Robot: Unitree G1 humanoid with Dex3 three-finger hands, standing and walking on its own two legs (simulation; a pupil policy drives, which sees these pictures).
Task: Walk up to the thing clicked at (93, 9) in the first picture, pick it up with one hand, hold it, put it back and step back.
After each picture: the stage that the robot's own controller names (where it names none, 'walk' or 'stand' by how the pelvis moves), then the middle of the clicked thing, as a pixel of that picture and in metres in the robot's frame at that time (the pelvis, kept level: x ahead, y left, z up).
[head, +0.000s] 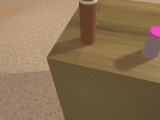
stand; (88, 17) +0.61 +0.01 +0.12
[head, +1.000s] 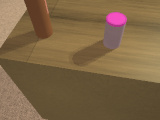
rise first; (36, 6) +0.56 +0.20 +0.16
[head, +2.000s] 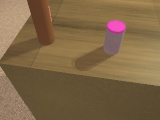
stand; (41, 14) +0.56 +0.19 +0.15
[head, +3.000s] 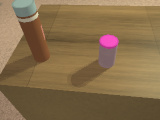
stand; (34, 33) +0.52 +0.21 +0.12
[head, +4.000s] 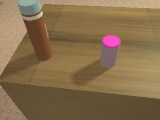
stand; (37, 32) +0.53 +0.20 +0.12
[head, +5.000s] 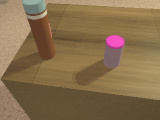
stand; (41, 31) +0.53 +0.19 +0.12
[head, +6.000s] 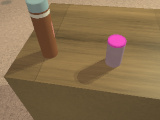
stand; (44, 30) +0.54 +0.18 +0.12
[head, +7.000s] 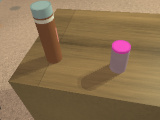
rise first; (48, 35) +0.52 +0.18 +0.13
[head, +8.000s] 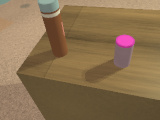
go down; (55, 29) +0.55 +0.17 +0.13
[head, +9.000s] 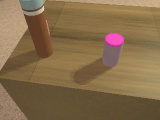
go down; (38, 28) +0.54 +0.17 +0.13
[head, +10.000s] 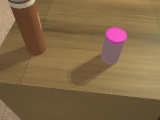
go down; (28, 22) +0.51 +0.17 +0.15
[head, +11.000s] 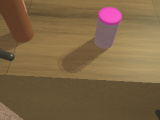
close in; (11, 4) +0.53 +0.18 +0.18
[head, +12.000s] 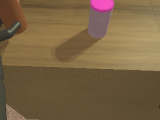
close; out of the picture +0.55 +0.19 +0.20
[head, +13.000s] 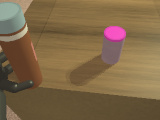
lift; (20, 53) +0.36 +0.18 +0.18
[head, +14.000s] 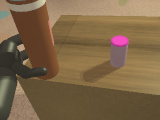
lift; (36, 34) +0.30 +0.13 +0.31
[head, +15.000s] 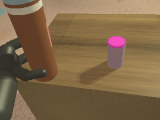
hold; (34, 37) +0.31 +0.13 +0.29
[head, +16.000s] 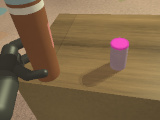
hold; (36, 37) +0.32 +0.13 +0.29
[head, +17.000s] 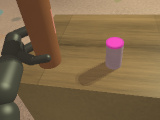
crouch; (39, 23) +0.36 +0.12 +0.30
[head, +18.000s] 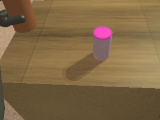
crouch; out of the picture +0.48 +0.15 +0.32
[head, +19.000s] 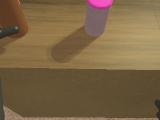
lower; out of the picture +0.52 +0.16 +0.20
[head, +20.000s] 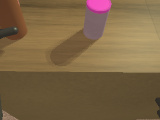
lower; out of the picture +0.52 +0.16 +0.20
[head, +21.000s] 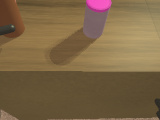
lower; out of the picture +0.53 +0.17 +0.20
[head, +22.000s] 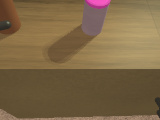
lower; out of the picture +0.53 +0.17 +0.20
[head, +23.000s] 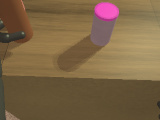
open; (8, 2) +0.51 +0.17 +0.19
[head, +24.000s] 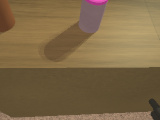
sink last; out of the picture +0.53 +0.18 +0.21
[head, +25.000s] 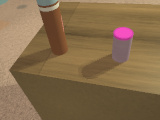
sink last; (53, 25) +0.53 +0.16 +0.17
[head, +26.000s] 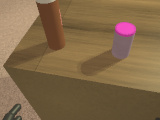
stand; (51, 18) +0.53 +0.15 +0.17
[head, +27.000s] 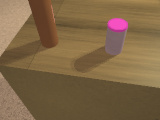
stand; (43, 15) +0.54 +0.16 +0.18
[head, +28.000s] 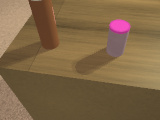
stand; (44, 16) +0.53 +0.16 +0.18
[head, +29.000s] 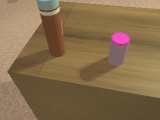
stand; (53, 28) +0.54 +0.15 +0.13
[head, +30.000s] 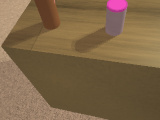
walk; out of the picture +0.60 +0.17 +0.16
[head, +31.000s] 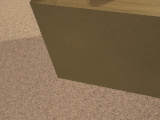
walk; out of the picture +0.87 +0.08 +0.15
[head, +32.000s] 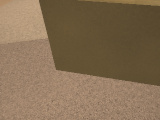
stand; out of the picture +1.17 +0.15 +0.14
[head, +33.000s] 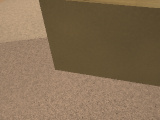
stand; out of the picture +1.16 +0.14 +0.12
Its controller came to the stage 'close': yes
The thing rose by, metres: 0.20
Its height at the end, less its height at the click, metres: +0.00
